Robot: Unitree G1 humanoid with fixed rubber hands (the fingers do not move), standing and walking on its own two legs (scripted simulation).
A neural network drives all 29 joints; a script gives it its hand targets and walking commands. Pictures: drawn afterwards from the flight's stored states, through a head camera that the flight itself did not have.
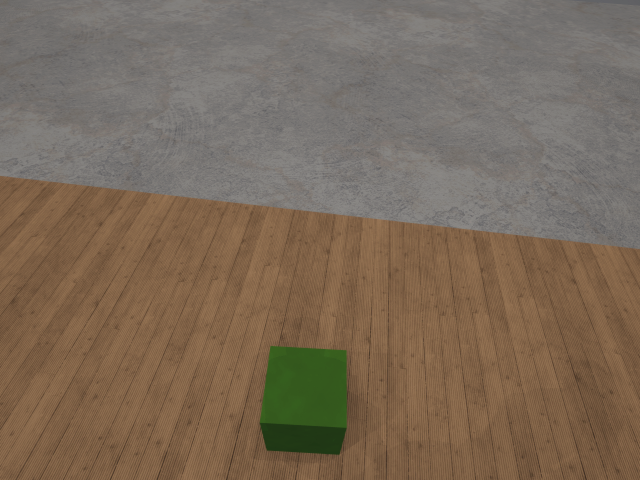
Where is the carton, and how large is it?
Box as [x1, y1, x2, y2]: [260, 346, 346, 454]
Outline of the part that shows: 270,346 260,417 260,425 267,450 339,454 346,428 346,350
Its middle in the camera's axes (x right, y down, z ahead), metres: -0.04 +0.46 +1.10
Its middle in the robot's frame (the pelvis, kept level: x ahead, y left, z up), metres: +0.45 +0.03 -0.65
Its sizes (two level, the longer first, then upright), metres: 0.210 0.200 0.250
